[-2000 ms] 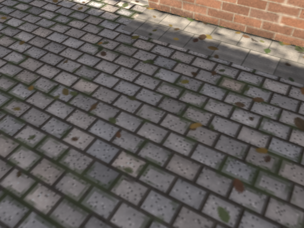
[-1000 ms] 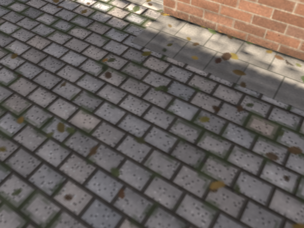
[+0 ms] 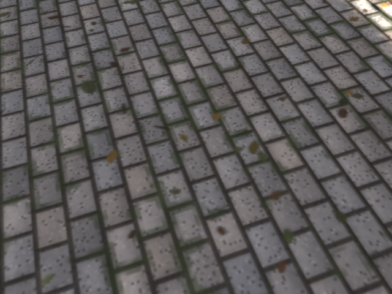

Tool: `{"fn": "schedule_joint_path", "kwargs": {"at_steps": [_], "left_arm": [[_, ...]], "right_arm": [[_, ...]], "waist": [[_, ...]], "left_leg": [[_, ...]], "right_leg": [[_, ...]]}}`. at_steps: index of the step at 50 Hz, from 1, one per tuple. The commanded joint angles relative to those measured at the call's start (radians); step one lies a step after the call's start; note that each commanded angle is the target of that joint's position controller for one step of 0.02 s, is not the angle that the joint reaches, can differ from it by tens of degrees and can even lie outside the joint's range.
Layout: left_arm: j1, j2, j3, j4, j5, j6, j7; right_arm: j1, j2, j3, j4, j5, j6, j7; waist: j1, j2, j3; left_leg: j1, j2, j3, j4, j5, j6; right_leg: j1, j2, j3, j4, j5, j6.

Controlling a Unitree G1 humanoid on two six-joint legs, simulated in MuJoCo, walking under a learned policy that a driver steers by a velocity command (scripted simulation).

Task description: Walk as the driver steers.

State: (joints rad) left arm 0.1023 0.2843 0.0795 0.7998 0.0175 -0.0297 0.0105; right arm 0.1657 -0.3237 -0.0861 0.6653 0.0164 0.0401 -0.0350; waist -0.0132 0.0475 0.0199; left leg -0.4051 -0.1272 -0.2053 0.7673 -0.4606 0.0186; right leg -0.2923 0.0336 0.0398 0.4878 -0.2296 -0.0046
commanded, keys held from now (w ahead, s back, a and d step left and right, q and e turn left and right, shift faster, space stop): q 0.62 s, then no key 0.16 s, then w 0.22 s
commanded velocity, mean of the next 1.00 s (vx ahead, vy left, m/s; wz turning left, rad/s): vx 0.04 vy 0.00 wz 0.48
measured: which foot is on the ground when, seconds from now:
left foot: up 0.00-0.34, down 0.36-0.88, up 0.90-1.00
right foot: down 0.00-0.36, up 0.38-0.86, down 0.88-1.00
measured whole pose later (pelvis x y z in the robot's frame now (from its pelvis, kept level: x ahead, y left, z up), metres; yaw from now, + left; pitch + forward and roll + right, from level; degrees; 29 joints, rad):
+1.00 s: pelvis +0.03 +0.06 +0.00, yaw +27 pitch +1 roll +0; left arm 0.30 0.26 0.05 0.74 0.00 -0.05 0.00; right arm 0.21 -0.29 -0.05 0.63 0.01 -0.01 0.00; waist 0.03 0.04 -0.02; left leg -0.47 -0.07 -0.06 0.97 -0.43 0.01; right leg -0.20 0.00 0.02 0.48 -0.31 -0.03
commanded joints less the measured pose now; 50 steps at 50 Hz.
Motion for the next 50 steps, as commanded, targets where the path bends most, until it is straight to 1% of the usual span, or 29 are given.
{"fn": "schedule_joint_path", "kwargs": {"at_steps": [1,2,3,6,8,12,15,17,18,19,20,21,22,23,24,27,32,35,39,40,42,43,44,45,46,47,48,49,50], "left_arm": [[-0.022,0.134,0.029,-0.086,0.007,-0.004,0.008],[-0.046,0.121,0.024,-0.097,-0.001,-0.001,0.012],[-0.050,0.117,0.021,-0.098,-0.012,0.003,0.016],[-0.003,0.134,0.023,-0.095,-0.004,0.020,0.032],[0.029,0.155,0.030,-0.095,-0.003,0.028,0.038],[0.006,0.202,0.047,-0.111,-0.014,0.036,0.024],[0.010,0.215,0.053,-0.111,-0.034,0.032,0.011],[-0.002,0.204,0.051,-0.107,-0.055,0.029,0.007],[0.058,0.162,0.040,-0.084,-0.049,0.027,0.001],[0.073,0.095,0.019,-0.104,-0.003,0.026,-0.005],[-0.004,0.086,0.012,-0.165,0.011,0.022,0.003],[-0.060,0.141,0.027,-0.171,-0.008,0.023,0.011],[-0.062,0.152,0.032,-0.170,-0.023,0.025,0.014],[-0.036,0.155,0.037,-0.148,-0.018,0.028,0.022],[-0.024,0.166,0.042,-0.143,-0.010,0.032,0.026],[0.015,0.144,0.038,-0.133,-0.012,0.032,0.019],[-0.021,0.115,0.024,-0.148,-0.014,0.029,0.016],[-0.023,0.110,0.019,-0.150,-0.018,0.026,0.008],[-0.017,0.111,0.016,-0.163,-0.025,0.016,-0.004],[0.000,0.106,0.013,-0.162,-0.026,0.011,-0.009],[0.050,0.074,0.003,-0.148,-0.023,-0.002,-0.022],[0.073,0.084,0.004,-0.143,-0.014,-0.008,-0.022],[0.135,0.128,0.010,-0.144,-0.004,-0.012,-0.016],[0.205,0.226,0.034,-0.108,0.004,-0.016,-0.018],[0.218,0.225,0.039,-0.113,0.002,-0.026,-0.019],[0.203,0.195,0.030,-0.112,-0.006,-0.033,-0.009],[0.186,0.175,0.023,-0.116,-0.018,-0.037,0.000],[0.186,0.160,0.019,-0.115,-0.027,-0.038,0.005],[0.195,0.149,0.013,-0.114,-0.026,-0.039,0.009]], "right_arm": [[0.071,-0.195,-0.065,-0.059,0.000,-0.017,0.003],[0.084,-0.167,-0.062,-0.039,0.003,-0.004,0.000],[0.077,-0.144,-0.056,-0.044,0.001,0.005,0.001],[0.012,-0.086,-0.034,-0.090,0.014,0.009,0.011],[-0.026,-0.075,-0.026,-0.119,0.009,0.007,0.016],[-0.027,-0.065,-0.016,-0.146,0.002,0.007,0.035],[-0.006,-0.084,-0.026,-0.155,0.005,0.016,0.047],[0.060,-0.083,-0.037,-0.137,0.004,0.019,0.052],[0.109,-0.114,-0.052,-0.122,0.002,0.018,0.043],[0.148,-0.229,-0.081,-0.134,0.002,0.011,0.026],[0.125,-0.283,-0.078,-0.166,-0.031,-0.011,0.031],[0.137,-0.224,-0.065,-0.161,-0.043,-0.034,0.042],[0.098,-0.197,-0.052,-0.148,-0.036,-0.048,0.042],[0.048,-0.174,-0.047,-0.148,-0.019,-0.048,0.036],[0.009,-0.153,-0.036,-0.154,-0.005,-0.044,0.030],[-0.008,-0.146,-0.026,-0.162,-0.016,-0.039,0.016],[0.008,-0.158,-0.030,-0.155,-0.013,-0.030,0.005],[0.003,-0.151,-0.025,-0.151,-0.020,-0.025,0.010],[-0.006,-0.140,-0.013,-0.139,-0.022,-0.019,0.023],[-0.006,-0.129,-0.008,-0.135,-0.019,-0.019,0.024],[-0.020,-0.100,0.008,-0.126,-0.010,-0.018,0.025],[0.002,-0.077,0.017,-0.117,-0.016,-0.022,0.025],[0.003,-0.040,0.031,-0.119,-0.025,-0.030,0.026],[0.005,-0.031,0.028,-0.148,-0.015,-0.045,0.026],[-0.069,-0.108,0.007,-0.165,-0.004,-0.061,0.020],[-0.076,-0.139,-0.010,-0.158,0.010,-0.070,0.020],[-0.044,-0.125,-0.010,-0.137,0.004,-0.073,0.025],[-0.039,-0.108,-0.008,-0.132,-0.004,-0.078,0.031],[-0.053,-0.083,-0.003,-0.130,-0.006,-0.086,0.038]], "waist": [[-0.021,-0.191,-0.098],[-0.027,-0.160,-0.085],[-0.017,-0.166,-0.066],[0.023,-0.203,-0.055],[0.051,-0.213,-0.072],[0.052,-0.231,-0.091],[0.040,-0.238,-0.083],[-0.006,-0.214,-0.090],[-0.015,-0.133,-0.106],[-0.004,0.148,-0.121],[-0.013,0.274,-0.141],[-0.065,0.149,-0.173],[-0.032,0.122,-0.127],[-0.005,0.070,-0.105],[0.012,0.080,-0.090],[0.031,0.088,-0.119],[0.007,0.093,-0.112],[-0.010,0.101,-0.106],[-0.018,0.104,-0.102],[-0.011,0.098,-0.122],[0.029,0.084,-0.110],[0.031,0.054,-0.102],[0.044,-0.049,-0.099],[0.024,-0.256,-0.061],[0.078,-0.274,0.037],[0.066,-0.225,0.084],[0.044,-0.205,0.081],[0.046,-0.200,0.075],[0.053,-0.184,0.070]], "left_leg": [[-0.218,0.065,0.032,0.410,-0.106,-0.058],[-0.224,0.075,0.047,0.445,-0.054,-0.077],[-0.246,0.083,0.059,0.479,-0.007,-0.095],[-0.250,0.110,0.137,0.385,0.062,-0.121],[-0.240,0.140,0.155,0.286,0.065,-0.129],[-0.073,0.167,0.222,0.087,0.073,-0.103],[0.007,0.156,0.256,-0.059,0.108,-0.063],[0.143,0.124,0.287,-0.264,0.249,-0.010],[0.283,0.118,0.246,-0.354,0.373,0.025],[0.465,0.346,-0.081,-0.397,0.717,0.110],[0.426,0.537,-0.344,-0.389,0.882,0.327],[0.396,0.506,-0.297,-0.416,0.777,0.347],[0.356,0.445,-0.209,-0.418,0.686,0.289],[0.329,0.388,-0.153,-0.417,0.593,0.231],[0.296,0.362,-0.126,-0.419,0.583,0.206],[0.258,0.321,-0.101,-0.426,0.604,0.210],[0.288,0.308,-0.154,-0.413,0.486,0.212],[0.241,0.307,-0.176,-0.400,0.443,0.216],[0.221,0.307,-0.220,-0.365,0.505,0.218],[0.220,0.296,-0.228,-0.370,0.412,0.212],[0.137,0.241,-0.218,-0.382,0.099,0.170],[0.068,0.201,-0.201,-0.360,-0.034,0.131],[-0.039,0.137,-0.126,-0.205,-0.130,0.078],[-0.186,0.005,0.100,-0.010,-0.117,0.021],[-0.313,0.053,0.098,0.159,-0.147,-0.008],[-0.369,0.092,0.068,0.255,-0.083,-0.010],[-0.393,0.114,0.084,0.289,-0.026,-0.016],[-0.418,0.135,0.100,0.291,0.037,-0.022],[-0.412,0.155,0.114,0.271,0.100,-0.025]], "right_leg": [[0.210,-0.383,0.306,-0.142,0.491,-0.237],[0.204,-0.323,0.224,-0.135,0.426,-0.197],[0.200,-0.309,0.187,-0.137,0.432,-0.196],[0.218,-0.278,0.086,-0.168,0.420,-0.211],[0.266,-0.306,0.072,-0.170,0.418,-0.226],[0.208,-0.330,0.001,-0.168,0.409,-0.217],[0.197,-0.352,-0.015,-0.132,0.365,-0.191],[0.152,-0.334,-0.061,-0.037,0.295,-0.130],[0.064,-0.292,-0.120,0.079,0.196,-0.063],[-0.190,-0.179,-0.213,0.383,-0.184,0.036],[-0.390,-0.052,-0.105,0.622,-0.478,0.079],[-0.395,-0.070,-0.002,0.732,-0.445,0.070],[-0.397,-0.085,0.016,0.741,-0.358,0.051],[-0.392,-0.099,0.024,0.705,-0.273,0.047],[-0.374,-0.100,0.026,0.677,-0.216,0.051],[-0.303,-0.061,0.015,0.661,-0.116,0.069],[-0.287,-0.041,0.033,0.430,-0.098,0.090],[-0.209,-0.044,0.026,0.340,-0.118,0.086],[-0.114,-0.039,0.011,0.231,-0.157,0.065],[-0.074,-0.037,0.003,0.175,-0.142,0.056],[0.083,-0.017,-0.044,-0.030,-0.016,0.024],[0.170,-0.047,-0.019,-0.049,-0.008,0.001],[0.249,-0.187,0.130,-0.099,-0.085,-0.060],[0.242,-0.316,0.383,-0.210,-0.319,-0.193],[0.201,-0.421,0.583,-0.320,-0.473,-0.285],[0.194,-0.414,0.570,-0.325,-0.509,-0.277],[0.221,-0.372,0.502,-0.318,-0.476,-0.245],[0.254,-0.344,0.445,-0.319,-0.417,-0.223],[0.262,-0.315,0.379,-0.325,-0.334,-0.205]]}}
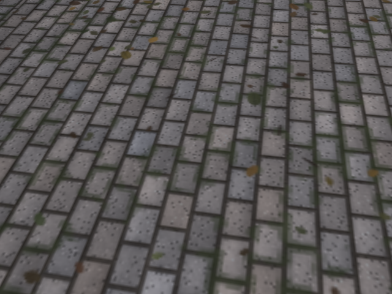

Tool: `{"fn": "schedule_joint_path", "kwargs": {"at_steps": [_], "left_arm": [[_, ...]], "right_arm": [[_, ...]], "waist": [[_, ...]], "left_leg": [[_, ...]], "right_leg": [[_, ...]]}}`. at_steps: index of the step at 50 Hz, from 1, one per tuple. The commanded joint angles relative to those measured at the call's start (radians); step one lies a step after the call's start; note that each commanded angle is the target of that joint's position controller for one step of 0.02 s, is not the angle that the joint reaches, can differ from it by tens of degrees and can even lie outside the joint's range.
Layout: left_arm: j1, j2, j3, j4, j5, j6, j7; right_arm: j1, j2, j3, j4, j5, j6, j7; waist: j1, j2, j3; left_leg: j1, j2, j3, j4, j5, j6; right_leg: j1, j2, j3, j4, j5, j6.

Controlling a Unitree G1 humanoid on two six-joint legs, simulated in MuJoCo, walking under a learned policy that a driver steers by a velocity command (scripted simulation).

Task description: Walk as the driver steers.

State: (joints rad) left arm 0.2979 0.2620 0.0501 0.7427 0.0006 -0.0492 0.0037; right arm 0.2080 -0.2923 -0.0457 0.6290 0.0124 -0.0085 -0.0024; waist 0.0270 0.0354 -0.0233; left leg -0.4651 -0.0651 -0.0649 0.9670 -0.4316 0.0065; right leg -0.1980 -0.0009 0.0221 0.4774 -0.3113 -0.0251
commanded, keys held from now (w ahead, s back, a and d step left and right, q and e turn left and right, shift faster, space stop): w+e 0.86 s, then w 0.12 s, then w+q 0.02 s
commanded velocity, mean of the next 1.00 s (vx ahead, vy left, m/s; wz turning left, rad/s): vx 0.45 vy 0.00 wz -0.40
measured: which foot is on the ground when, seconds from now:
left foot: up 0.00-0.22, down 0.24-0.74, up 0.76-1.00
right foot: down 0.00-0.24, up 0.26-0.70, down 0.72-1.00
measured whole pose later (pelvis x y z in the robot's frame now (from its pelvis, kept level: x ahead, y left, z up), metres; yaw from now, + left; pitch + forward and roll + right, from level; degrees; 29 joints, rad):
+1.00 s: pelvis +0.45 -0.09 +0.01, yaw -28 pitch +1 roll +0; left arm 0.30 0.28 0.05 0.69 -0.01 -0.06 -0.02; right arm 0.13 -0.32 -0.04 0.68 -0.01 -0.09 -0.01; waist 0.04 0.04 0.06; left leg -0.69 0.13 -0.08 0.94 -0.13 -0.06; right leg -0.19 0.12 0.07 0.34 -0.17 -0.11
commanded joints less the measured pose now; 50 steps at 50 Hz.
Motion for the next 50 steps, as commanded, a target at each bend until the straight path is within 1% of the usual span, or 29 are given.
{"fn": "schedule_joint_path", "kwargs": {"at_steps": [1,4,5,7,9,11,12,13,14,15,17,19,25,28,31,33,34,35,36,37,38,39,40,41,42,43,44,47,50], "left_arm": [[0.013,0.164,0.040,-0.054,-0.007,-0.019,0.015],[0.027,0.170,0.043,-0.053,-0.016,-0.008,0.014],[0.038,0.186,0.047,-0.052,-0.018,-0.005,0.012],[0.070,0.215,0.056,-0.048,-0.026,-0.001,0.005],[0.061,0.221,0.056,-0.051,-0.036,0.003,0.002],[0.056,0.172,0.041,-0.056,-0.029,0.001,0.000],[0.032,0.098,0.017,-0.077,-0.014,-0.005,-0.004],[0.074,0.022,-0.007,-0.134,-0.026,-0.021,0.006],[0.072,0.120,0.020,-0.125,-0.053,-0.025,0.012],[0.032,0.163,0.036,-0.123,-0.060,-0.022,0.007],[0.001,0.140,0.036,-0.110,-0.040,-0.014,0.000],[-0.009,0.114,0.035,-0.107,-0.037,0.000,-0.012],[-0.128,0.065,0.014,-0.150,-0.024,0.009,-0.031],[-0.238,0.052,0.002,-0.182,-0.022,0.000,-0.053],[-0.305,0.064,0.004,-0.217,-0.027,-0.002,-0.072],[-0.287,0.099,0.020,-0.228,-0.024,0.002,-0.077],[-0.229,0.127,0.035,-0.221,-0.023,0.008,-0.075],[-0.098,0.168,0.059,-0.193,-0.026,0.014,-0.068],[0.069,0.222,0.092,-0.156,-0.029,0.025,-0.051],[0.127,0.311,0.108,-0.139,-0.034,0.035,-0.029],[0.103,0.342,0.100,-0.184,-0.028,0.014,-0.037],[0.095,0.255,0.080,-0.182,-0.021,0.001,-0.045],[0.056,0.227,0.070,-0.169,-0.020,-0.009,-0.044],[-0.013,0.205,0.062,-0.175,-0.020,-0.014,-0.042],[-0.064,0.178,0.054,-0.185,-0.011,-0.018,-0.040],[-0.091,0.168,0.049,-0.195,0.000,-0.019,-0.036],[-0.102,0.161,0.047,-0.189,0.000,-0.023,-0.033],[-0.060,0.164,0.043,-0.144,-0.007,-0.032,-0.018],[-0.025,0.165,0.038,-0.111,-0.009,-0.028,-0.006]], "right_arm": [[-0.116,-0.087,-0.035,-0.094,-0.005,-0.049,0.011],[-0.173,-0.019,-0.012,-0.100,-0.005,-0.078,0.027],[-0.185,-0.016,-0.011,-0.101,-0.001,-0.084,0.032],[-0.182,-0.045,-0.021,-0.098,0.010,-0.090,0.040],[-0.119,-0.077,-0.036,-0.080,0.021,-0.095,0.041],[0.013,-0.117,-0.061,-0.045,0.022,-0.095,0.026],[0.160,-0.168,-0.078,-0.031,0.009,-0.097,0.011],[0.259,-0.289,-0.103,-0.009,-0.024,-0.087,0.012],[0.249,-0.221,-0.087,-0.003,-0.029,-0.093,0.018],[0.197,-0.159,-0.066,-0.001,-0.018,-0.095,0.016],[0.112,-0.090,-0.046,0.002,-0.019,-0.095,0.013],[0.075,-0.070,-0.042,0.012,-0.026,-0.101,0.008],[0.070,-0.113,-0.056,0.067,-0.020,-0.107,-0.004],[0.091,-0.144,-0.063,0.094,-0.012,-0.098,-0.010],[0.125,-0.173,-0.070,0.125,0.004,-0.085,-0.010],[0.125,-0.205,-0.078,0.131,0.009,-0.071,-0.014],[0.125,-0.225,-0.083,0.130,0.012,-0.062,-0.017],[0.117,-0.233,-0.084,0.127,0.016,-0.054,-0.020],[0.119,-0.214,-0.074,0.116,0.016,-0.056,-0.024],[0.184,-0.085,-0.037,0.080,-0.026,-0.064,-0.020],[0.208,-0.067,-0.013,0.034,-0.018,-0.101,-0.006],[0.069,-0.170,-0.038,0.009,0.018,-0.123,0.005],[0.021,-0.163,-0.033,-0.011,0.032,-0.134,0.007],[0.018,-0.146,-0.029,0.000,0.011,-0.138,-0.003],[0.031,-0.153,-0.035,0.008,-0.010,-0.132,-0.009],[0.052,-0.157,-0.038,0.015,-0.016,-0.119,-0.007],[0.071,-0.148,-0.036,0.025,-0.021,-0.108,-0.007],[0.035,-0.102,-0.020,0.025,-0.031,-0.085,-0.008],[-0.071,-0.073,-0.006,0.008,-0.026,-0.089,-0.001]], "waist": [[0.024,-0.165,0.105],[0.044,-0.180,0.081],[0.048,-0.190,0.079],[0.046,-0.200,0.072],[-0.004,-0.195,0.060],[-0.079,-0.167,0.011],[-0.154,-0.073,-0.090],[-0.143,0.252,-0.208],[-0.145,0.207,-0.151],[-0.124,0.161,-0.043],[-0.087,0.094,0.035],[-0.057,0.099,0.063],[-0.057,0.034,0.106],[-0.093,0.015,0.133],[-0.101,0.010,0.144],[-0.066,0.040,0.092],[-0.026,0.061,0.039],[0.051,0.062,-0.037],[0.139,0.033,-0.118],[0.085,-0.205,-0.199],[0.041,-0.282,-0.399],[0.103,-0.137,-0.329],[0.074,-0.110,-0.172],[0.020,-0.019,-0.086],[-0.019,-0.030,-0.050],[-0.047,-0.057,-0.039],[-0.058,-0.067,-0.038],[-0.046,-0.064,-0.007],[-0.001,-0.089,0.019]], "left_leg": [[-0.311,0.097,0.009,0.029,0.120,-0.019],[-0.120,0.074,0.074,-0.203,0.186,-0.038],[-0.059,0.059,0.085,-0.270,0.180,-0.044],[0.026,0.041,0.089,-0.357,0.176,-0.048],[0.159,0.041,0.075,-0.463,0.265,-0.033],[0.397,0.057,0.064,-0.518,0.280,0.002],[0.598,0.208,-0.092,-0.550,0.198,0.054],[0.773,0.465,-0.516,-0.663,-0.072,0.192],[0.694,0.480,-0.653,-0.736,-0.237,0.234],[0.622,0.454,-0.521,-0.735,-0.205,0.211],[0.506,0.368,-0.302,-0.757,0.040,0.176],[0.428,0.325,-0.154,-0.792,0.213,0.155],[0.403,0.317,0.065,-0.829,0.446,0.164],[0.406,0.316,0.151,-0.832,0.475,0.145],[0.483,0.338,0.200,-0.794,0.583,0.125],[0.538,0.342,0.236,-0.683,0.916,0.106],[0.558,0.338,0.251,-0.574,1.093,0.097],[0.526,0.322,0.269,-0.398,1.175,0.081],[0.369,0.287,0.284,-0.154,1.072,0.047],[0.013,0.176,0.271,0.209,0.244,-0.003],[-0.228,0.012,0.032,0.469,-0.195,-0.029],[-0.323,0.070,-0.066,0.485,-0.100,-0.017],[-0.344,0.106,-0.044,0.410,-0.007,-0.001],[-0.296,0.151,-0.038,0.323,0.060,-0.002],[-0.228,0.176,-0.041,0.252,0.099,-0.007],[-0.172,0.189,-0.044,0.229,0.125,-0.014],[-0.150,0.196,-0.032,0.199,0.141,-0.028],[-0.148,0.195,0.007,0.074,0.235,-0.068],[-0.147,0.180,0.022,-0.153,0.455,-0.075]], "right_leg": [[0.148,-0.245,0.338,-0.322,-0.163,-0.176],[0.060,-0.171,0.205,-0.306,0.036,-0.162],[0.035,-0.166,0.193,-0.297,0.060,-0.164],[0.012,-0.189,0.220,-0.274,0.051,-0.173],[-0.028,-0.208,0.261,-0.239,0.018,-0.152],[-0.118,-0.161,0.237,-0.113,0.069,-0.099],[-0.229,-0.082,0.165,0.152,0.011,-0.045],[-0.490,0.025,0.041,0.507,-0.226,0.010],[-0.579,-0.006,0.117,0.692,-0.248,0.013],[-0.635,-0.043,0.127,0.751,-0.159,0.000],[-0.610,-0.085,0.113,0.727,-0.018,0.004],[-0.555,-0.108,0.100,0.698,0.057,0.012],[-0.571,-0.105,0.065,0.461,0.242,0.047],[-0.514,-0.094,-0.006,0.293,0.332,0.026],[-0.484,-0.074,-0.051,0.194,0.297,-0.018],[-0.390,-0.015,-0.105,0.171,0.214,-0.061],[-0.302,0.026,-0.132,0.173,0.161,-0.087],[-0.128,0.070,-0.148,0.146,0.158,-0.119],[0.148,0.082,-0.106,0.105,0.196,-0.158],[0.471,-0.139,0.268,0.096,0.182,-0.248],[0.640,-0.340,0.852,-0.105,-0.057,-0.433],[0.587,-0.316,0.787,-0.187,-0.120,-0.361],[0.437,-0.280,0.642,-0.201,-0.074,-0.320],[0.274,-0.234,0.531,-0.198,0.046,-0.288],[0.160,-0.198,0.452,-0.204,0.173,-0.275],[0.086,-0.175,0.412,-0.225,0.240,-0.273],[0.048,-0.171,0.380,-0.240,0.302,-0.280],[-0.032,-0.143,0.257,-0.263,0.440,-0.273],[-0.025,-0.097,0.167,-0.265,0.411,-0.221]]}}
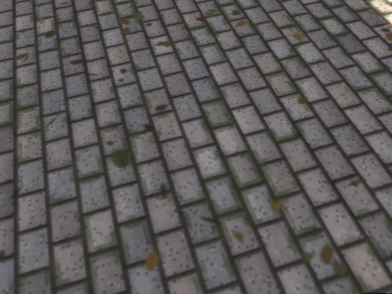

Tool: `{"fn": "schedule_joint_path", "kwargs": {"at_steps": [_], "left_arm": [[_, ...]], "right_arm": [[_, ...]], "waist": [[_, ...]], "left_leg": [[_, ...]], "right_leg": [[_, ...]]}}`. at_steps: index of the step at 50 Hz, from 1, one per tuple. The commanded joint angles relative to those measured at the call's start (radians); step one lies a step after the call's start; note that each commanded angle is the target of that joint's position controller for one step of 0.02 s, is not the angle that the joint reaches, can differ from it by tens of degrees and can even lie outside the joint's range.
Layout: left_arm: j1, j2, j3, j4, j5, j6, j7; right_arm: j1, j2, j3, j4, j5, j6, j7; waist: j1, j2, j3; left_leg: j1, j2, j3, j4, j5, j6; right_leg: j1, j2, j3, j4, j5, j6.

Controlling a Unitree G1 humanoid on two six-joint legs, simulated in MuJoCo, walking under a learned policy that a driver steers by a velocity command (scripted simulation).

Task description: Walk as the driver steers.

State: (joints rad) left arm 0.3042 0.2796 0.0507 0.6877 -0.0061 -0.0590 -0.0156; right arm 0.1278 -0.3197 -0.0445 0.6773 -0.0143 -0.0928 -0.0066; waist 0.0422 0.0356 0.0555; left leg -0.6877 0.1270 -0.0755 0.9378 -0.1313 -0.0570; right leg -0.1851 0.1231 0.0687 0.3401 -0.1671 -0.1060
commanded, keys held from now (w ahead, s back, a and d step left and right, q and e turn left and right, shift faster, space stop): w+q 0.02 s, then q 0.38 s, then w+q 0.42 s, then w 0.18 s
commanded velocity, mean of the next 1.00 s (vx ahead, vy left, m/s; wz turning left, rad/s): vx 0.32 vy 0.00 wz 0.36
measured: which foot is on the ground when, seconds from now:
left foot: up 0.00-0.20, down 0.22-0.66, up 0.68-1.00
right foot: down 0.00-0.22, up 0.24-0.64, down 0.66-1.00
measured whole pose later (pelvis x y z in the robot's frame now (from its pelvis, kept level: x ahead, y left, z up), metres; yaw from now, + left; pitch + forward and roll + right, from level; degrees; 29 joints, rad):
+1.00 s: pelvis +0.36 +0.07 +0.00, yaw +27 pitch +2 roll +0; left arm 0.43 0.27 0.05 0.79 0.00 -0.07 0.01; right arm 0.14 -0.29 -0.06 0.62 0.02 -0.03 0.04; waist 0.10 0.04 -0.01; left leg -0.65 0.06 -0.05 0.77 -0.08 -0.03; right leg 0.01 -0.04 -0.10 0.27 -0.32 0.01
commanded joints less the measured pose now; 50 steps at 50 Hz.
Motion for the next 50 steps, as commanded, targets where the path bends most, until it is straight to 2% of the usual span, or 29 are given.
{"fn": "schedule_joint_path", "kwargs": {"at_steps": [1,4,7,9,10,11,12,13,14,15,16,17,19,20,22,24,28,30,31,32,33,34,35,36,37,39,41,44,50], "left_arm": [[-0.022,0.150,0.036,-0.047,-0.003,-0.018,0.014],[0.024,0.162,0.033,-0.009,0.002,-0.015,0.018],[0.033,0.161,0.030,0.020,0.010,-0.004,0.021],[0.010,0.171,0.033,0.028,0.011,0.004,0.026],[-0.021,0.176,0.035,0.022,0.006,0.011,0.031],[-0.028,0.169,0.032,0.012,0.008,0.015,0.038],[0.030,0.132,0.017,-0.023,0.037,0.009,0.043],[0.158,0.072,-0.005,-0.013,0.039,0.004,0.034],[0.115,0.162,0.009,-0.004,0.020,0.008,0.024],[0.013,0.174,0.016,-0.032,-0.003,0.020,0.023],[-0.043,0.168,0.016,-0.044,0.000,0.033,0.029],[-0.072,0.165,0.019,-0.057,0.008,0.048,0.037],[-0.040,0.128,0.014,-0.056,0.012,0.064,0.046],[-0.025,0.111,0.010,-0.047,0.015,0.063,0.051],[-0.028,0.105,0.008,-0.044,0.020,0.055,0.054],[-0.069,0.105,0.008,-0.056,0.018,0.048,0.048],[-0.128,0.111,0.013,-0.077,0.004,0.014,0.034],[-0.115,0.106,0.017,-0.076,-0.004,-0.005,0.028],[-0.080,0.101,0.021,-0.064,-0.008,-0.013,0.026],[-0.035,0.114,0.030,-0.051,-0.007,-0.018,0.030],[0.056,0.171,0.046,-0.039,0.005,-0.020,0.040],[0.096,0.253,0.065,-0.028,0.035,-0.012,0.036],[0.054,0.253,0.071,-0.033,0.043,-0.020,0.031],[0.009,0.191,0.057,-0.047,0.024,-0.024,0.037],[-0.014,0.156,0.046,-0.052,0.011,-0.024,0.041],[-0.009,0.137,0.037,-0.044,0.010,-0.026,0.047],[0.017,0.132,0.035,-0.030,0.023,-0.032,0.046],[0.064,0.133,0.034,0.004,0.023,-0.032,0.037],[0.111,0.190,0.047,0.069,-0.015,-0.016,0.025]], "right_arm": [[-0.022,-0.038,-0.002,-0.041,0.006,-0.008,0.008],[-0.104,-0.032,0.003,-0.056,0.013,-0.021,0.028],[-0.109,-0.047,-0.005,-0.063,0.016,-0.028,0.051],[-0.052,-0.073,-0.017,-0.055,0.015,-0.026,0.059],[0.026,-0.097,-0.030,-0.037,0.011,-0.026,0.059],[0.111,-0.141,-0.048,-0.022,0.006,-0.028,0.056],[0.187,-0.230,-0.065,-0.031,-0.007,-0.026,0.050],[0.183,-0.219,-0.056,-0.039,-0.011,-0.012,0.047],[0.200,-0.149,-0.046,-0.052,0.013,0.005,0.045],[0.134,-0.128,-0.042,-0.068,0.023,0.020,0.038],[0.092,-0.112,-0.036,-0.077,0.027,0.036,0.032],[0.064,-0.114,-0.035,-0.086,0.024,0.048,0.025],[0.019,-0.122,-0.041,-0.095,0.008,0.063,0.020],[0.013,-0.127,-0.045,-0.098,0.005,0.067,0.016],[0.027,-0.139,-0.054,-0.096,0.015,0.073,0.003],[0.019,-0.148,-0.059,-0.104,0.028,0.079,-0.008],[0.051,-0.158,-0.063,-0.103,0.031,0.088,-0.012],[0.057,-0.152,-0.061,-0.102,0.033,0.096,-0.010],[0.045,-0.142,-0.057,-0.105,0.035,0.100,-0.009],[0.042,-0.118,-0.050,-0.107,0.035,0.102,-0.009],[0.036,-0.056,-0.033,-0.117,0.034,0.098,-0.007],[0.025,-0.006,-0.022,-0.157,0.043,0.083,-0.003],[-0.003,-0.076,-0.037,-0.177,0.035,0.067,0.001],[0.016,-0.113,-0.051,-0.158,0.033,0.065,0.006],[0.050,-0.114,-0.056,-0.131,0.029,0.068,0.009],[0.048,-0.086,-0.053,-0.123,0.026,0.066,0.017],[0.024,-0.055,-0.045,-0.128,0.030,0.065,0.022],[-0.025,-0.024,-0.032,-0.139,0.033,0.060,0.026],[-0.166,0.012,-0.007,-0.173,0.038,0.038,0.061]], "waist": [[0.002,-0.097,-0.053],[0.045,-0.100,-0.024],[0.042,-0.107,-0.041],[0.003,-0.121,-0.072],[-0.046,-0.120,-0.106],[-0.092,-0.084,-0.163],[-0.080,0.076,-0.299],[-0.029,0.245,-0.433],[-0.084,0.114,-0.476],[-0.090,0.060,-0.350],[-0.081,-0.014,-0.253],[-0.062,-0.027,-0.188],[-0.012,0.041,-0.136],[-0.008,0.066,-0.143],[-0.017,0.076,-0.194],[-0.032,0.100,-0.197],[-0.060,0.118,-0.173],[-0.043,0.119,-0.155],[-0.013,0.111,-0.141],[0.015,0.089,-0.126],[0.047,-0.018,-0.151],[0.035,-0.248,-0.116],[0.016,-0.247,-0.038],[0.000,-0.202,-0.007],[-0.012,-0.179,-0.008],[-0.003,-0.169,0.001],[0.009,-0.158,0.001],[0.032,-0.143,0.015],[0.066,-0.151,0.053]], "left_leg": [[0.096,-0.022,0.042,-0.200,0.225,-0.006],[0.149,-0.061,0.071,-0.339,0.341,0.019],[0.140,-0.087,0.066,-0.402,0.268,0.068],[0.193,-0.118,0.069,-0.420,0.162,0.104],[0.280,-0.149,0.091,-0.456,0.157,0.125],[0.412,-0.135,0.073,-0.493,0.324,0.154],[0.708,0.057,-0.162,-0.410,0.739,0.257],[0.971,0.266,-0.508,-0.431,0.888,0.444],[0.956,0.229,-0.531,-0.484,0.648,0.422],[0.848,0.184,-0.437,-0.511,0.465,0.382],[0.709,0.144,-0.374,-0.553,0.343,0.346],[0.577,0.119,-0.350,-0.592,0.255,0.329],[0.407,0.044,-0.290,-0.642,0.176,0.301],[0.379,0.026,-0.266,-0.642,0.209,0.302],[0.374,0.009,-0.270,-0.653,0.030,0.310],[0.350,-0.006,-0.306,-0.682,-0.239,0.300],[0.349,-0.005,-0.378,-0.674,-0.390,0.280],[0.326,-0.017,-0.399,-0.652,-0.439,0.264],[0.282,-0.040,-0.397,-0.631,-0.469,0.244],[0.208,-0.077,-0.376,-0.584,-0.491,0.210],[0.075,-0.143,-0.282,-0.375,-0.521,0.146],[-0.135,-0.267,-0.085,-0.122,-0.454,0.112],[-0.216,-0.168,-0.099,0.028,-0.369,0.100],[-0.236,-0.147,-0.099,0.083,-0.291,0.088],[-0.226,-0.136,-0.083,0.118,-0.233,0.068],[-0.212,-0.110,-0.054,0.179,-0.127,0.042],[-0.191,-0.097,-0.027,0.200,-0.046,0.025],[-0.152,-0.094,-0.021,0.074,0.020,0.013],[0.033,-0.090,0.100,-0.272,0.042,0.043]], "right_leg": [[-0.035,-0.215,0.099,-0.130,0.225,-0.124],[-0.004,-0.241,0.075,-0.104,0.316,-0.100],[0.116,-0.283,0.069,-0.018,0.440,-0.077],[0.171,-0.298,0.066,0.069,0.568,-0.056],[0.177,-0.276,0.043,0.168,0.674,-0.034],[0.147,-0.221,0.002,0.340,0.661,0.005],[-0.071,-0.138,-0.036,0.654,0.298,0.066],[-0.367,-0.004,-0.028,0.956,-0.497,0.140],[-0.408,-0.050,0.072,1.022,-0.474,0.141],[-0.472,-0.087,0.058,1.032,-0.408,0.145],[-0.486,-0.115,0.038,0.986,-0.358,0.148],[-0.457,-0.136,0.038,0.921,-0.315,0.151],[-0.348,-0.135,0.014,0.761,-0.281,0.159],[-0.317,-0.124,0.000,0.700,-0.277,0.168],[-0.284,-0.122,-0.001,0.606,-0.228,0.179],[-0.267,-0.120,0.001,0.517,-0.165,0.179],[-0.219,-0.098,-0.003,0.363,-0.151,0.158],[-0.139,-0.087,-0.014,0.256,-0.141,0.136],[-0.054,-0.089,-0.022,0.164,-0.091,0.120],[0.051,-0.123,-0.009,0.088,-0.083,0.098],[0.197,-0.297,0.154,0.009,-0.208,0.040],[0.244,-0.483,0.478,-0.111,-0.483,-0.059],[0.168,-0.539,0.587,-0.147,-0.581,-0.114],[0.160,-0.498,0.502,-0.144,-0.551,-0.097],[0.172,-0.447,0.403,-0.142,-0.461,-0.061],[0.157,-0.401,0.250,-0.157,-0.272,-0.031],[0.137,-0.376,0.134,-0.171,-0.139,-0.030],[0.129,-0.365,0.054,-0.189,-0.040,-0.052],[0.128,-0.379,-0.040,-0.182,0.081,-0.057]]}}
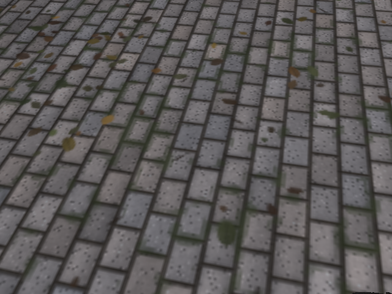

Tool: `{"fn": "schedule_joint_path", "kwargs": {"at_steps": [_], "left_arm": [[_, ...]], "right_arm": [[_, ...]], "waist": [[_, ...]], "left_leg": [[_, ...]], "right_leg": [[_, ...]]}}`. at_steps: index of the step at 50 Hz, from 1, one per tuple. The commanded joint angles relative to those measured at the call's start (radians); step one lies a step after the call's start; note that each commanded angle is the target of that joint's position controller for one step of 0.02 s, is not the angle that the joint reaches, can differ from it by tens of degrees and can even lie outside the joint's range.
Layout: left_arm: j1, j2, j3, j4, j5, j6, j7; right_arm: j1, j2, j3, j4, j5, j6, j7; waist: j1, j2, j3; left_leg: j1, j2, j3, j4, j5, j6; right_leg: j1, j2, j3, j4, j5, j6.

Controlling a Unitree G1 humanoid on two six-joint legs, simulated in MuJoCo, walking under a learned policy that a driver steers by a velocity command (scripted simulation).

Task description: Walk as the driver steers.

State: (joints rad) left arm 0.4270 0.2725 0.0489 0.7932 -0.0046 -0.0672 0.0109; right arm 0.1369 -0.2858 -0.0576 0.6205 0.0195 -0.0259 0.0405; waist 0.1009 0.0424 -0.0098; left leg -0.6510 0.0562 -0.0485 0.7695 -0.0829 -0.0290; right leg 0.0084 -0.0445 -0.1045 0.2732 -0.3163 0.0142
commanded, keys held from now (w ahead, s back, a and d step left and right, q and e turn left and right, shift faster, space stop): w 0.06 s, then w+e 0.34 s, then e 0.60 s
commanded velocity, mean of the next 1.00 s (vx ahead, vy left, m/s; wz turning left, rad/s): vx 0.30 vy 0.00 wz -0.36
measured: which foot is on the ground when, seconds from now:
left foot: up 0.00-0.10, down 0.12-0.60, up 0.62-1.00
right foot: down 0.00-0.12, up 0.14-0.58, down 0.60-1.00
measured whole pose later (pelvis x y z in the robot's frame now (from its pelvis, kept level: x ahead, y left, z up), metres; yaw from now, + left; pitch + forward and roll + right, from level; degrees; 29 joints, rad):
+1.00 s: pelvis +0.41 -0.01 -0.01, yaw -26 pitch +3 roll +1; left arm 0.18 0.31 0.08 0.61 0.00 0.04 0.03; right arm 0.11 -0.30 -0.05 0.73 0.00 0.00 -0.03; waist 0.03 0.01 0.05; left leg -0.52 0.00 -0.14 0.80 -0.30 -0.09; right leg -0.40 0.15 0.16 0.49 -0.12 -0.07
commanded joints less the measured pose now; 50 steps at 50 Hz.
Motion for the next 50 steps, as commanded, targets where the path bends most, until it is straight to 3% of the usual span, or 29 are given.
{"fn": "schedule_joint_path", "kwargs": {"at_steps": [1,3,4,5,6,7,8,9,11,13,15,18,22,25,27,29,30,31,32,33,34,35,36,37,39,42,45,47,50], "left_arm": [[0.002,0.204,0.051,-0.024,-0.023,-0.004,-0.004],[0.003,0.222,0.055,-0.003,-0.032,0.005,-0.005],[-0.005,0.228,0.054,0.006,-0.037,0.009,-0.004],[-0.003,0.215,0.047,0.013,-0.038,0.011,-0.002],[-0.008,0.174,0.028,-0.006,-0.018,0.003,-0.001],[0.073,0.036,-0.016,-0.053,-0.001,-0.016,-0.009],[0.017,0.127,0.008,-0.036,-0.030,-0.037,-0.008],[-0.066,0.178,0.028,-0.068,-0.055,-0.042,-0.010],[-0.125,0.153,0.028,-0.073,-0.028,-0.034,-0.005],[-0.073,0.112,0.027,-0.050,-0.028,-0.003,-0.008],[-0.069,0.073,0.022,-0.049,-0.028,0.022,-0.007],[-0.137,0.062,0.020,-0.077,-0.019,0.027,-0.008],[-0.289,0.038,0.005,-0.129,-0.007,0.014,-0.039],[-0.339,0.054,0.012,-0.177,-0.004,0.015,-0.064],[-0.305,0.092,0.031,-0.191,0.001,0.021,-0.075],[-0.138,0.156,0.067,-0.162,0.001,0.026,-0.073],[-0.038,0.207,0.091,-0.143,0.004,0.029,-0.054],[-0.056,0.300,0.100,-0.155,0.005,0.038,-0.029],[-0.092,0.320,0.092,-0.219,0.022,0.026,-0.037],[-0.122,0.250,0.081,-0.242,0.015,0.026,-0.046],[-0.173,0.210,0.069,-0.239,-0.001,0.025,-0.044],[-0.212,0.178,0.061,-0.236,-0.013,0.028,-0.038],[-0.244,0.163,0.056,-0.242,-0.011,0.034,-0.029],[-0.261,0.163,0.055,-0.249,0.005,0.040,-0.025],[-0.277,0.174,0.060,-0.253,0.016,0.043,-0.018],[-0.261,0.200,0.070,-0.248,0.006,0.056,0.003],[-0.282,0.197,0.069,-0.260,0.000,0.079,0.019],[-0.285,0.194,0.070,-0.264,0.002,0.089,0.022],[-0.270,0.189,0.071,-0.265,0.004,0.099,0.018]], "right_arm": [[-0.184,-0.029,0.006,-0.121,0.006,-0.032,0.019],[-0.159,-0.058,-0.005,-0.122,0.006,-0.037,0.022],[-0.082,-0.083,-0.019,-0.102,0.003,-0.040,0.018],[0.072,-0.128,-0.046,-0.054,0.000,-0.040,0.008],[0.251,-0.186,-0.068,-0.018,-0.009,-0.033,-0.009],[0.313,-0.297,-0.084,-0.005,-0.026,-0.029,-0.021],[0.330,-0.210,-0.064,-0.004,-0.029,-0.032,-0.025],[0.276,-0.165,-0.046,0.012,-0.025,-0.037,-0.025],[0.161,-0.093,-0.026,0.023,-0.019,-0.046,-0.021],[0.099,-0.058,-0.022,0.031,-0.031,-0.065,-0.019],[0.077,-0.062,-0.029,0.054,-0.029,-0.084,-0.019],[0.083,-0.083,-0.038,0.087,-0.034,-0.093,-0.028],[0.085,-0.120,-0.046,0.110,-0.027,-0.084,-0.045],[0.115,-0.160,-0.057,0.133,-0.010,-0.059,-0.060],[0.102,-0.187,-0.067,0.130,0.006,-0.039,-0.071],[0.078,-0.193,-0.070,0.117,0.018,-0.019,-0.078],[0.091,-0.165,-0.059,0.112,0.014,-0.021,-0.076],[0.189,-0.032,-0.021,0.087,-0.052,-0.026,-0.066],[0.275,-0.060,-0.005,0.074,-0.041,-0.038,-0.049],[0.178,-0.156,-0.028,0.082,-0.013,-0.041,-0.042],[0.097,-0.152,-0.025,0.051,-0.002,-0.037,-0.046],[0.075,-0.135,-0.023,0.059,-0.015,-0.028,-0.060],[0.068,-0.144,-0.026,0.055,-0.024,-0.015,-0.069],[0.076,-0.148,-0.029,0.056,-0.023,-0.002,-0.070],[0.100,-0.118,-0.023,0.070,-0.030,0.010,-0.075],[0.067,-0.098,-0.015,0.068,-0.034,0.019,-0.084],[0.020,-0.098,-0.016,0.060,-0.027,0.029,-0.083],[-0.009,-0.096,-0.017,0.050,-0.025,0.025,-0.080],[-0.029,-0.101,-0.020,0.042,-0.019,0.006,-0.072]], "waist": [[0.005,-0.164,0.123],[-0.033,-0.187,0.103],[-0.092,-0.185,0.052],[-0.175,-0.157,-0.046],[-0.259,-0.106,-0.189],[-0.206,0.196,-0.346],[-0.254,0.146,-0.392],[-0.238,0.126,-0.222],[-0.170,0.064,-0.072],[-0.109,0.086,-0.029],[-0.081,0.046,0.017],[-0.085,0.018,0.063],[-0.128,-0.008,0.114],[-0.137,0.004,0.092],[-0.107,0.030,0.044],[-0.014,0.027,-0.055],[0.039,-0.037,-0.117],[-0.067,-0.325,-0.196],[-0.090,-0.334,-0.427],[-0.022,-0.132,-0.428],[-0.041,-0.088,-0.293],[-0.071,-0.017,-0.192],[-0.096,-0.039,-0.147],[-0.118,-0.071,-0.127],[-0.135,-0.095,-0.122],[-0.121,-0.099,-0.147],[-0.107,-0.132,-0.131],[-0.094,-0.162,-0.104],[-0.076,-0.193,-0.096]], "left_leg": [[0.022,-0.025,0.082,-0.138,-0.035,0.032],[0.113,-0.051,0.099,-0.206,-0.092,0.077],[0.253,-0.080,0.117,-0.259,-0.074,0.105],[0.482,-0.103,0.127,-0.301,-0.029,0.138],[0.812,0.033,-0.017,-0.250,-0.017,0.183],[1.125,0.343,-0.514,-0.324,-0.172,0.334],[1.064,0.368,-0.648,-0.430,-0.243,0.347],[0.949,0.327,-0.467,-0.442,-0.195,0.300],[0.711,0.237,-0.256,-0.498,-0.090,0.253],[0.572,0.202,-0.145,-0.575,-0.020,0.242],[0.508,0.206,-0.061,-0.621,0.078,0.247],[0.506,0.193,0.048,-0.646,0.150,0.232],[0.498,0.164,0.184,-0.639,0.272,0.195],[0.600,0.193,0.216,-0.553,0.444,0.169],[0.668,0.202,0.226,-0.438,0.615,0.144],[0.650,0.168,0.241,-0.173,0.698,0.105],[0.552,0.103,0.257,0.063,0.532,0.053],[0.247,-0.023,0.242,0.409,-0.408,-0.010],[0.035,-0.160,0.021,0.703,-0.672,-0.045],[0.008,-0.093,-0.084,0.715,-0.571,-0.025],[-0.031,-0.063,-0.064,0.647,-0.474,-0.011],[-0.027,-0.026,-0.057,0.569,-0.414,-0.015],[0.019,-0.007,-0.063,0.503,-0.375,-0.016],[0.082,-0.007,-0.061,0.463,-0.354,-0.016],[0.136,-0.024,-0.040,0.365,-0.342,-0.031],[0.139,-0.042,-0.045,0.244,-0.287,-0.059],[0.146,-0.053,-0.061,0.149,-0.210,-0.067],[0.161,-0.062,-0.066,0.080,-0.197,-0.065],[0.202,-0.077,-0.068,-0.027,-0.228,-0.052]], "right_leg": [[-0.048,-0.226,0.136,-0.105,0.262,-0.177],[-0.008,-0.249,0.133,-0.047,0.456,-0.166],[-0.013,-0.236,0.112,0.051,0.666,-0.150],[-0.061,-0.193,0.070,0.228,0.802,-0.125],[-0.273,-0.157,0.056,0.491,0.593,-0.087],[-0.661,0.023,0.060,0.880,-0.135,-0.015],[-0.731,0.032,0.237,1.023,-0.252,-0.017],[-0.804,-0.014,0.229,1.050,-0.182,-0.027],[-0.759,-0.082,0.195,0.956,-0.036,-0.025],[-0.652,-0.104,0.204,0.920,0.046,-0.018],[-0.652,-0.103,0.210,0.890,0.076,-0.003],[-0.707,-0.094,0.226,0.756,0.210,0.006],[-0.632,-0.061,0.128,0.470,0.404,-0.015],[-0.608,-0.035,0.090,0.374,0.384,-0.038],[-0.555,0.010,0.057,0.353,0.294,-0.069],[-0.341,0.081,0.025,0.297,0.270,-0.115],[-0.152,0.087,0.067,0.217,0.443,-0.150],[0.123,-0.141,0.364,0.313,0.967,-0.244],[0.312,-0.352,0.842,0.206,0.857,-0.483],[0.261,-0.301,0.758,0.141,0.704,-0.434],[0.144,-0.250,0.646,0.123,0.578,-0.379],[0.009,-0.202,0.574,0.103,0.512,-0.331],[-0.102,-0.176,0.535,0.081,0.492,-0.315],[-0.188,-0.150,0.511,0.058,0.475,-0.300],[-0.268,-0.124,0.465,0.053,0.540,-0.293],[-0.281,-0.104,0.457,0.065,0.499,-0.285],[-0.312,-0.069,0.488,0.049,0.210,-0.246],[-0.327,-0.055,0.517,0.042,0.085,-0.233],[-0.293,-0.058,0.572,0.071,0.098,-0.228]]}}
Keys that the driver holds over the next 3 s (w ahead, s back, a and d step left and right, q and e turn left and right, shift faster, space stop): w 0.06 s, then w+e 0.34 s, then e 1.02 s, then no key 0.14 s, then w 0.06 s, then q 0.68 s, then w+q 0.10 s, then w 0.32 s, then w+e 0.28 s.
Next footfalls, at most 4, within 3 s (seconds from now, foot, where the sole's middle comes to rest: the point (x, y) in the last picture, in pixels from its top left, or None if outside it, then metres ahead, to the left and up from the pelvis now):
0.12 left None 0.21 0.15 -0.78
0.60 right None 0.48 -0.11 -0.78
1.10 left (207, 275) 0.56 0.09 -0.78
1.50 right None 0.38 -0.11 -0.78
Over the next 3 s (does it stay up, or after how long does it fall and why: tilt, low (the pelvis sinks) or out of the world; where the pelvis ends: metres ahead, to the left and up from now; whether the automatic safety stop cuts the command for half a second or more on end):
stays up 0.67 -0.07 0.00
